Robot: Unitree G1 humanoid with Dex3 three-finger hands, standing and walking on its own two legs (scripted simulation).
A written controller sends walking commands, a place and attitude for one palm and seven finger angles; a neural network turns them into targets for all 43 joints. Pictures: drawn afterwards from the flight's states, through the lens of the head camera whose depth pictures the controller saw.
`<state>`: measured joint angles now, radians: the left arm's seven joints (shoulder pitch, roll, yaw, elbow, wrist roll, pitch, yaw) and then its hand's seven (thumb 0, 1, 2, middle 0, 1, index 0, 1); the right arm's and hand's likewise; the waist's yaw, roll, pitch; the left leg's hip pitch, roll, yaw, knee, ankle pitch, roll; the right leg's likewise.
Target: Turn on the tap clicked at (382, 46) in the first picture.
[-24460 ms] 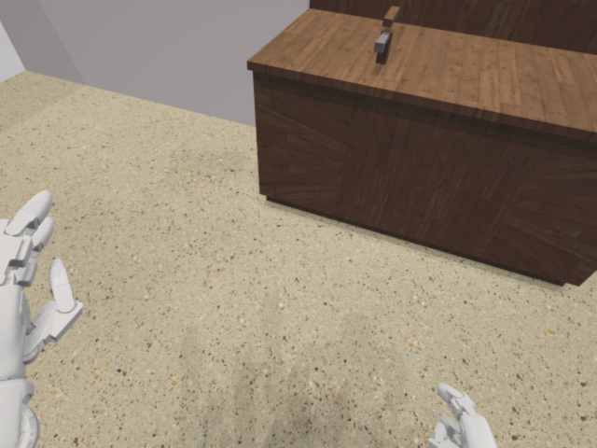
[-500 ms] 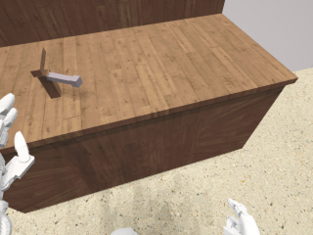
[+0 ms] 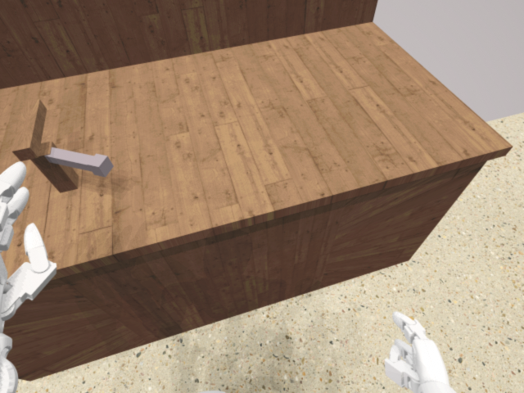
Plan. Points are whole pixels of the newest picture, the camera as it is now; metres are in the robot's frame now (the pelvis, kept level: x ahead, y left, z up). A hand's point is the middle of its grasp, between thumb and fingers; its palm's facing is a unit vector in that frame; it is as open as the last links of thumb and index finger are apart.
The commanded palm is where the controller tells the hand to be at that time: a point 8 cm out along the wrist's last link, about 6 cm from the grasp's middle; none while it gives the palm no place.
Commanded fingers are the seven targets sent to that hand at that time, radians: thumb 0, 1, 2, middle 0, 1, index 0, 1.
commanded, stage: come to a stop and stand still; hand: left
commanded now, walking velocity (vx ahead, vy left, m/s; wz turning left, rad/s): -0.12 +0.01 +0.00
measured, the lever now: (100, 165) +0.47 +0.33 +0.05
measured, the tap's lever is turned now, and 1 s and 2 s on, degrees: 57 57 57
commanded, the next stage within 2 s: look again from close up in 0.88 s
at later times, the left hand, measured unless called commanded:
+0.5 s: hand (25, 300) +0.19 +0.25 +0.16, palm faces +0.38 -0.85 -0.35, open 7.4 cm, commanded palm +0.14 +0.29 +0.18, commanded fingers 0.00 0.90 0.90 -0.20 -0.30 -0.20 -0.30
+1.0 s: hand out of the picture +0.19 +0.29 +0.16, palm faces +0.40 -0.83 -0.40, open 7.4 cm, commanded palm +0.13 +0.31 +0.18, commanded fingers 0.00 0.90 0.90 -0.20 -0.30 -0.20 -0.30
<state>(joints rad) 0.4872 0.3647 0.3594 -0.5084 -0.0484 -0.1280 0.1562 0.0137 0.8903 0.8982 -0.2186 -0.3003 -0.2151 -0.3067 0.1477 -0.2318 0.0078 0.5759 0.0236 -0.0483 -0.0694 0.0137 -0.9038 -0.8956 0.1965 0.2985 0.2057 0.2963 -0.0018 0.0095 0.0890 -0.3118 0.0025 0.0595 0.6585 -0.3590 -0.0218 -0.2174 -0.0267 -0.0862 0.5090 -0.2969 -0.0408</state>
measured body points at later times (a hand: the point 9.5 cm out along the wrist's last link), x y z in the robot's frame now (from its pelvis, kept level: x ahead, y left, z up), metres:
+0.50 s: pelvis -0.03 +0.02 +0.00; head -0.03 +0.01 +0.45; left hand +0.16 +0.30 +0.18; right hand +0.14 -0.21 -0.08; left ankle +0.01 +0.12 -0.74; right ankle -0.02 -0.09 -0.74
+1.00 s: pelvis -0.04 +0.04 +0.00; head -0.03 +0.05 +0.45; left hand +0.16 +0.33 +0.18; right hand +0.14 -0.19 -0.07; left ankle +0.01 +0.12 -0.74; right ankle -0.02 -0.09 -0.74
